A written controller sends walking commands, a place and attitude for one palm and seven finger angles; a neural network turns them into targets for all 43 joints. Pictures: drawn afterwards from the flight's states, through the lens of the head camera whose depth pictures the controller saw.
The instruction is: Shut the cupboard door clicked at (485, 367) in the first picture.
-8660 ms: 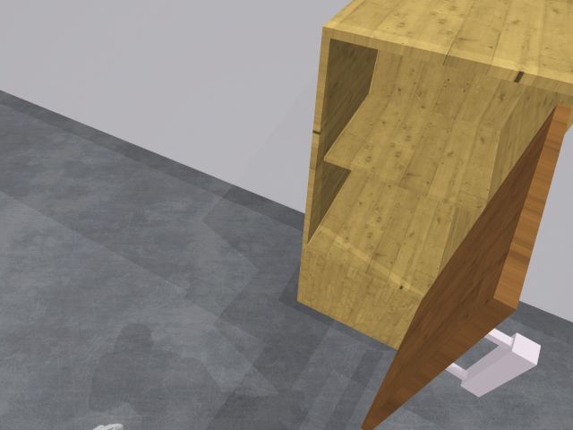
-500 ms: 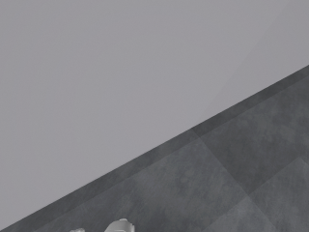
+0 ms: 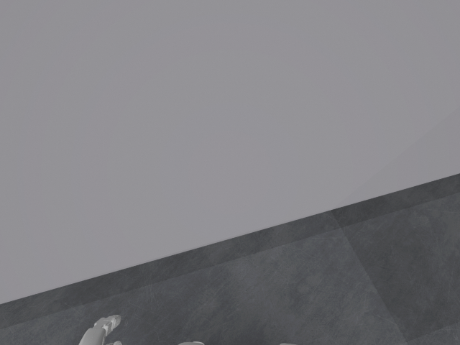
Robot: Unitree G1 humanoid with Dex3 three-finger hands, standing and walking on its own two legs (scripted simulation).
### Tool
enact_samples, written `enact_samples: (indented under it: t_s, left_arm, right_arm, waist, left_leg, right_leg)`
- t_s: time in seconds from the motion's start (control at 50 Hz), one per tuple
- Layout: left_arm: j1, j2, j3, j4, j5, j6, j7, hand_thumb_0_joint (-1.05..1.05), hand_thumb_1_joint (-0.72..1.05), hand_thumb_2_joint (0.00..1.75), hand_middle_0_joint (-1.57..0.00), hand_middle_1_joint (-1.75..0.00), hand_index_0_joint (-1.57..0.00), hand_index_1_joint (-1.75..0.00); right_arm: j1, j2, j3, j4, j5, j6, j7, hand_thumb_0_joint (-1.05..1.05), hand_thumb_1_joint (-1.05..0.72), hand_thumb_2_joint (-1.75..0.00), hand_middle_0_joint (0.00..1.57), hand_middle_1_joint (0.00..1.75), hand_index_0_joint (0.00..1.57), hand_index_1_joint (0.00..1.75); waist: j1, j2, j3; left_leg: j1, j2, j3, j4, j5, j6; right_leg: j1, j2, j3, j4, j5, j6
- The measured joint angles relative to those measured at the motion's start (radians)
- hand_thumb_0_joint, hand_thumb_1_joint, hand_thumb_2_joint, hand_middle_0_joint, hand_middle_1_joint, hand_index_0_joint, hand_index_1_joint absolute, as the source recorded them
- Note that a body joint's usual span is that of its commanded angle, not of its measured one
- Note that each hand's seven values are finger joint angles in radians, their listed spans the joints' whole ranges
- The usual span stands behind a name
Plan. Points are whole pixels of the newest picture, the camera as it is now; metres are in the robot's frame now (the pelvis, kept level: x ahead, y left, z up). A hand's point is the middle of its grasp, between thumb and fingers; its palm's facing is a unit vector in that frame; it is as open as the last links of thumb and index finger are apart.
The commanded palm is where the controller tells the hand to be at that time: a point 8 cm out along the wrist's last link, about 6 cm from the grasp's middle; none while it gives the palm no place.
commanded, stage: turn to face it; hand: left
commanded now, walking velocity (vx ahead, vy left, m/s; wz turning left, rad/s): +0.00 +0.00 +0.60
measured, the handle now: out of the picture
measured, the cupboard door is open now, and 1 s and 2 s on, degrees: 100 100 100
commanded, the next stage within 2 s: none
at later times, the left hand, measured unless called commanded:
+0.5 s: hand out of the picture -0.05 +0.22 -0.18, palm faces +0.36 -0.90 -0.26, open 7.4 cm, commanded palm none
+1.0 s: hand out of the picture -0.01 +0.21 -0.13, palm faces +0.57 -0.77 -0.29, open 7.4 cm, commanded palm none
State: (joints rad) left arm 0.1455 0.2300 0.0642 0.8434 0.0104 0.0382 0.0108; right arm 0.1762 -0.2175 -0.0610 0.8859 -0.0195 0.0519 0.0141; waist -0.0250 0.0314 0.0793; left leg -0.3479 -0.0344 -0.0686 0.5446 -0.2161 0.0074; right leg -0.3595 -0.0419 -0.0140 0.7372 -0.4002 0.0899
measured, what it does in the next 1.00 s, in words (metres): steps on the spot, turning left: right foot, then left foot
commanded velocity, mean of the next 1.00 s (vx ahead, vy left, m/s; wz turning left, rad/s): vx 0.00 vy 0.00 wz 0.60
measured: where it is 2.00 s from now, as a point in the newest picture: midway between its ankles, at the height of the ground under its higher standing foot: outside the picture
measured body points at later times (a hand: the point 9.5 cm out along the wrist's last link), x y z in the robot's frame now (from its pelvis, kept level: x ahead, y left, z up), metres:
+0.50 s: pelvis -0.01 +0.00 -0.01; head +0.03 +0.03 +0.44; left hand -0.07 +0.27 -0.16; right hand +0.19 -0.21 -0.14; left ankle -0.06 +0.10 -0.74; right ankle +0.00 -0.13 -0.73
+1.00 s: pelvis +0.00 -0.02 +0.00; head +0.05 -0.03 +0.45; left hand -0.04 +0.25 -0.11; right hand +0.21 -0.20 -0.16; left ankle -0.08 +0.08 -0.68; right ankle +0.07 -0.11 -0.73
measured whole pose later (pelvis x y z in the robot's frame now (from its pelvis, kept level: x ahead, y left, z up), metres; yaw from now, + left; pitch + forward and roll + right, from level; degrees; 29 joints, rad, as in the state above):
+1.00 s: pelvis +0.00 -0.02 +0.00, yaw +37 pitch +0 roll +1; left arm 0.15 0.19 0.04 0.82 0.02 0.01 0.01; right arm 0.20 -0.26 -0.09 0.91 -0.01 0.08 0.01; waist -0.03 0.06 0.08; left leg -0.45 -0.06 -0.08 0.98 -0.49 -0.04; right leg -0.28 -0.05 -0.08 0.60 -0.32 -0.01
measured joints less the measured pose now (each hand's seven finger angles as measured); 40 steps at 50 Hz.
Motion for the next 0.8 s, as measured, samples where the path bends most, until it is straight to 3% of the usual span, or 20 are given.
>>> enact_samples:
  t_s: [0.02, 0.04, 0.08, 0.14, 0.2, 0.3, 0.42, 0.48, 0.5, 0.54, 0.62, 0.68, 0.8]
  left_arm:
    - [0.002, -0.005, -0.004, -0.008, -0.001, -0.007, 0.0, 0.0, 0.91, 0.89, -0.2, -0.29, -0.2, -0.3]
    - [0.005, -0.012, -0.008, -0.014, 0.002, -0.017, 0.001, 0.0, 0.91, 0.89, -0.2, -0.29, -0.2, -0.3]
    - [0.011, -0.035, -0.02, -0.015, 0.009, -0.027, 0.003, 0.0, 0.91, 0.89, -0.2, -0.29, -0.2, -0.3]
    - [0.032, -0.057, -0.03, -0.008, 0.01, -0.026, 0.004, 0.0, 0.91, 0.89, -0.2, -0.29, -0.2, -0.3]
    - [0.047, -0.065, -0.033, 0.007, 0.014, -0.025, 0.007, 0.0, 0.91, 0.89, -0.2, -0.29, -0.2, -0.3]
    - [0.065, -0.058, -0.035, 0.023, 0.018, -0.03, 0.004, 0.0, 0.9, 0.89, -0.2, -0.3, -0.2, -0.3]
    - [0.088, -0.021, -0.021, 0.042, 0.021, -0.022, 0.001, 0.0, 0.9, 0.89, -0.2, -0.3, -0.21, -0.3]
    - [0.11, 0.009, -0.006, 0.052, 0.014, -0.012, -0.002, 0.0, 0.9, 0.89, -0.2, -0.3, -0.21, -0.3]
    - [0.109, 0.023, 0.002, 0.058, 0.009, -0.004, -0.004, 0.0, 0.9, 0.89, -0.2, -0.3, -0.2, -0.3]
    - [0.099, 0.045, 0.012, 0.071, 0.009, 0.021, 0.001, 0.0, 0.91, 0.89, -0.2, -0.29, -0.2, -0.3]
    - [0.07, 0.057, 0.019, 0.078, 0.007, 0.03, 0.0, 0.01, 0.91, 0.89, -0.2, -0.29, -0.2, -0.3]
    - [0.048, 0.052, 0.016, 0.058, 0.006, 0.022, -0.003, 0.01, 0.91, 0.89, -0.2, -0.29, -0.2, -0.3]
    - [-0.001, 0.026, 0.004, 0.019, 0.002, 0.015, -0.002, 0.01, 0.91, 0.89, -0.2, -0.29, -0.2, -0.3]
  right_arm:
    - [0.007, -0.002, -0.004, 0.001, 0.002, 0.004, 0.0, 0.01, -0.91, -0.9, 0.21, 0.3, 0.2, 0.3]
    - [0.014, -0.008, -0.01, 0.002, 0.006, 0.008, 0.001, 0.01, -0.91, -0.9, 0.21, 0.3, 0.2, 0.3]
    - [0.017, -0.024, -0.025, 0.013, 0.006, 0.019, 0.0, 0.01, -0.91, -0.9, 0.21, 0.3, 0.2, 0.3]
    - [0.022, -0.041, -0.037, 0.028, 0.0, 0.034, 0.006, 0.01, -0.91, -0.9, 0.21, 0.3, 0.2, 0.3]
    - [0.023, -0.049, -0.039, 0.033, 0.0, 0.036, 0.014, 0.01, -0.91, -0.9, 0.2, 0.3, 0.2, 0.3]
    - [0.009, -0.053, -0.031, 0.039, 0.002, 0.044, 0.017, 0.01, -0.91, -0.9, 0.2, 0.3, 0.19, 0.3]
    - [-0.042, -0.051, -0.015, 0.026, 0.009, 0.034, 0.016, 0.01, -0.91, -0.9, 0.2, 0.3, 0.19, 0.3]
    - [-0.054, -0.052, -0.006, -0.003, 0.009, 0.012, 0.016, 0.01, -0.91, -0.9, 0.2, 0.3, 0.19, 0.3]
    - [-0.061, -0.046, -0.007, -0.009, 0.007, 0.001, 0.015, 0.01, -0.91, -0.9, 0.2, 0.3, 0.19, 0.3]
    - [-0.068, -0.035, 0.001, -0.019, 0.008, -0.015, 0.01, 0.01, -0.91, -0.9, 0.2, 0.3, 0.19, 0.3]
    - [-0.055, -0.022, 0.013, -0.024, 0.005, -0.022, -0.009, 0.01, -0.91, -0.9, 0.2, 0.3, 0.2, 0.3]
    - [-0.043, -0.016, 0.018, -0.016, 0.004, -0.019, -0.011, 0.01, -0.91, -0.9, 0.2, 0.3, 0.2, 0.3]
    - [-0.013, -0.006, 0.014, -0.003, 0.0, -0.01, -0.007, 0.01, -0.91, -0.9, 0.21, 0.3, 0.2, 0.3]
  waist:
    - [-0.001, 0.004, -0.004]
    - [0.001, 0.014, -0.009]
    - [-0.002, 0.037, -0.005]
    - [-0.005, 0.037, -0.006]
    - [-0.009, 0.019, -0.002]
    - [0.002, -0.012, 0.011]
    - [0.036, -0.044, 0.03]
    - [0.043, -0.056, 0.021]
    - [0.044, -0.072, 0.023]
    - [0.05, -0.087, 0.027]
    - [0.046, -0.072, 0.02]
    - [0.042, -0.059, 0.017]
    - [0.017, -0.031, 0.008]
  left_leg:
    - [-0.013, -0.006, -0.012, 0.02, -0.007, -0.009]
    - [-0.031, -0.009, -0.025, 0.052, -0.021, -0.017]
    - [-0.086, -0.017, -0.027, 0.217, -0.182, -0.037]
    - [-0.165, -0.009, 0.023, 0.518, -0.222, -0.059]
    - [-0.18, 0.027, 0.063, 0.624, -0.187, -0.081]
    - [-0.118, 0.07, 0.093, 0.498, -0.207, -0.098]
    - [-0.014, 0.076, 0.142, 0.256, -0.23, -0.082]
    - [0.073, 0.067, 0.168, 0.047, -0.088, -0.052]
    - [0.064, 0.054, 0.166, 0.054, -0.079, -0.024]
    - [0.049, 0.043, 0.154, 0.09, -0.119, 0.013]
    - [0.072, 0.033, 0.109, 0.033, -0.099, 0.022]
    - [0.092, 0.021, 0.077, -0.018, -0.065, 0.028]
    - [0.092, 0.002, 0.009, -0.038, -0.043, 0.019]
  right_leg:
    - [0.037, 0.006, -0.008, -0.084, 0.047, -0.005]
    - [0.061, 0.011, -0.02, -0.141, 0.077, -0.047]
    - [0.068, 0.007, -0.051, -0.127, 0.074, -0.097]
    - [0.105, -0.02, -0.088, -0.157, 0.075, -0.105]
    - [0.134, -0.047, -0.118, -0.195, 0.09, -0.105]
    - [0.152, -0.088, -0.175, -0.216, 0.095, -0.099]
    - [0.133, -0.129, -0.242, -0.172, 0.072, -0.075]
    - [0.1, -0.157, -0.273, -0.086, 0.031, -0.049]
    - [0.068, -0.165, -0.246, -0.011, -0.023, -0.033]
    - [-0.007, -0.135, -0.154, 0.173, -0.136, -0.015]
    - [-0.107, -0.079, -0.059, 0.379, -0.084, 0.004]
    - [-0.126, -0.061, -0.025, 0.36, -0.041, 0.012]
    - [-0.085, -0.026, 0.006, 0.189, -0.041, 0.012]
